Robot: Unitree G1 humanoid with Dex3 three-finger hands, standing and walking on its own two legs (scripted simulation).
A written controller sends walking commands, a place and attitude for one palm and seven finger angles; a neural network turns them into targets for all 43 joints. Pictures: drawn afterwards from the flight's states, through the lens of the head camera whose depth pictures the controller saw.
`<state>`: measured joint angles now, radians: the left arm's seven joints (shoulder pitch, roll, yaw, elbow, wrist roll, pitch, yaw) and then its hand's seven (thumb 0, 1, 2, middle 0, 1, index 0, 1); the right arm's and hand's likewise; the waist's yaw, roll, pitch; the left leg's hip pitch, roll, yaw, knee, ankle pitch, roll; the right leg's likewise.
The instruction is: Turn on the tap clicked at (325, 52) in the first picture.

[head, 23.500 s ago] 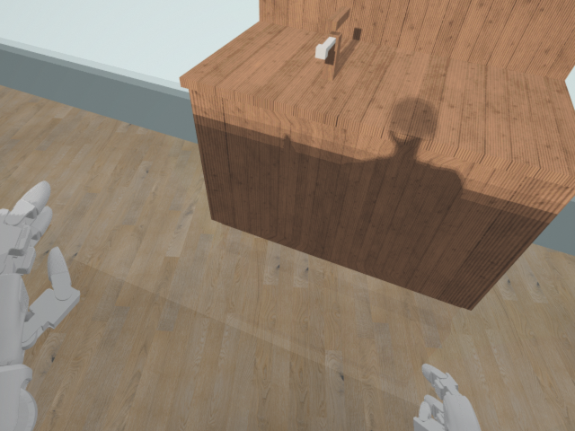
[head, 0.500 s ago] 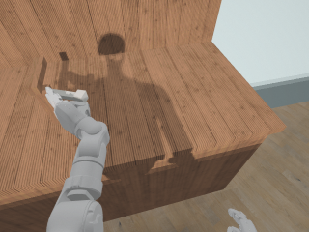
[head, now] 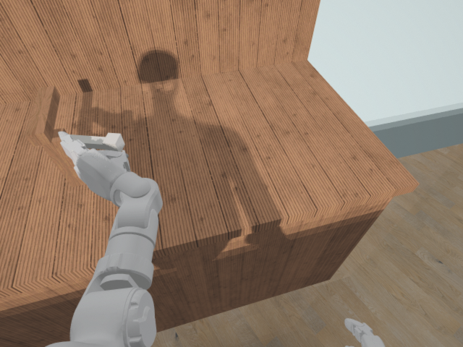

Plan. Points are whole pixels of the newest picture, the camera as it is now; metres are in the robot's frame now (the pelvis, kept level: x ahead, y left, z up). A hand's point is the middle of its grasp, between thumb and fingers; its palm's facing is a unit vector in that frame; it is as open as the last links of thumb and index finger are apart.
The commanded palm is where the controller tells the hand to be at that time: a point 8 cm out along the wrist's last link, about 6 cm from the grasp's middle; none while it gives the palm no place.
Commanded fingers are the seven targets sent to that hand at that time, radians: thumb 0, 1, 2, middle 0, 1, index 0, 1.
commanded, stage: lift the hand up off the lever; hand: left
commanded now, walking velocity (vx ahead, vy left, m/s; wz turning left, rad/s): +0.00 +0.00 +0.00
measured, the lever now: (114, 143) +0.43 +0.25 +0.11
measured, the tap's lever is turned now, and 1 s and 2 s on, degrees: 69 70 70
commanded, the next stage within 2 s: none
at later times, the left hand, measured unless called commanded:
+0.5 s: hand (122, 155) +0.41 +0.23 +0.11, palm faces +0.85 -0.53 -0.06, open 7.8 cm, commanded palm +0.35 +0.24 +0.13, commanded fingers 0.00 0.90 0.90 -0.15 -0.15 -0.15 -0.15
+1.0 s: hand (118, 147) +0.40 +0.23 +0.13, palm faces +0.83 -0.55 -0.07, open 7.8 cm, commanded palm +0.35 +0.24 +0.15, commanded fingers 0.00 0.90 0.90 -0.15 -0.15 -0.15 -0.15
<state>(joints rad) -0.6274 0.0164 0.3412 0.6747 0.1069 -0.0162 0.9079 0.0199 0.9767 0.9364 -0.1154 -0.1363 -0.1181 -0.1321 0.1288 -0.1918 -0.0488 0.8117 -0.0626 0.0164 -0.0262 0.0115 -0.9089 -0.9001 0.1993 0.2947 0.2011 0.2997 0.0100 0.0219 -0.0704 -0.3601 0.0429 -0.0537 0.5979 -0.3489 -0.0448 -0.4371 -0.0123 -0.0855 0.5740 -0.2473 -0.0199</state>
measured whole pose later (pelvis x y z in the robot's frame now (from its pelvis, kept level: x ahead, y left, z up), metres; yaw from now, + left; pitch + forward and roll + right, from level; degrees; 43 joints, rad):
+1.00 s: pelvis +0.01 +0.00 +0.01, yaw +0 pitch +3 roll +0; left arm -0.56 -0.01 0.29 0.42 0.05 0.22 0.85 0.02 0.90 0.90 -0.15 -0.15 -0.16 -0.15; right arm 0.09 -0.19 -0.04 0.80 -0.06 -0.02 -0.02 0.01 -0.91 -0.90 0.20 0.29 0.20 0.30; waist 0.05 0.03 -0.05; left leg -0.25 0.04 -0.05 0.53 -0.34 -0.04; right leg -0.34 -0.02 -0.08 0.52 -0.24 -0.02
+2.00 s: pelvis +0.01 +0.00 +0.01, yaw +0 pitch +0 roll -1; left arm -0.56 -0.01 0.22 0.25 0.02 0.36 0.81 0.02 0.90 0.90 -0.15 -0.15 -0.15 -0.15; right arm 0.03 -0.18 -0.02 0.80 -0.03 0.01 -0.02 0.01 -0.91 -0.90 0.20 0.29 0.20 0.30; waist 0.08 0.05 -0.03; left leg -0.13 0.04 -0.05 0.42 -0.29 -0.04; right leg -0.21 -0.01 -0.09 0.42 -0.20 -0.01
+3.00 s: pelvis -0.01 +0.01 +0.02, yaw -2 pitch -5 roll +0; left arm 0.00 0.30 0.14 -0.11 -0.06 -0.09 0.14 0.02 0.89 0.90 -0.18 -0.21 -0.18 -0.21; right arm 0.14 -0.21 0.02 0.66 0.02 -0.03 -0.05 0.02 -0.91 -0.90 0.20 0.29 0.20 0.30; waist 0.05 0.05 0.06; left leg -0.02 0.03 -0.01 0.37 -0.25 -0.02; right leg -0.12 -0.02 -0.05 0.37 -0.15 0.00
